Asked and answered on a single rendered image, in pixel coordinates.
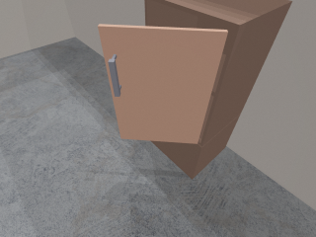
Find handle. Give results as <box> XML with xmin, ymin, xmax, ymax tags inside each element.
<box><xmin>108</xmin><ymin>54</ymin><xmax>121</xmax><ymax>97</ymax></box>

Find cupboard door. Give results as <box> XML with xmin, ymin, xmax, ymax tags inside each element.
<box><xmin>98</xmin><ymin>24</ymin><xmax>228</xmax><ymax>144</ymax></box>

